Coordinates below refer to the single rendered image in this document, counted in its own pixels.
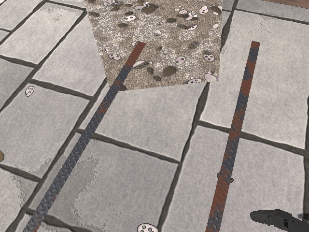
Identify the right robot hand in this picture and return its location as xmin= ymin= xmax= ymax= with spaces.
xmin=250 ymin=209 xmax=309 ymax=232

